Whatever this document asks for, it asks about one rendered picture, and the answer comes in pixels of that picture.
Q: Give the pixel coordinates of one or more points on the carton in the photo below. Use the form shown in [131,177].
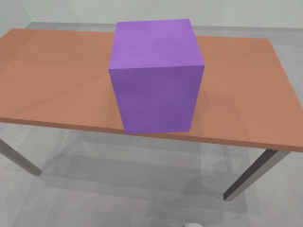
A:
[156,69]

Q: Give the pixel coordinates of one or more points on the table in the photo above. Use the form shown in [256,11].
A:
[60,79]

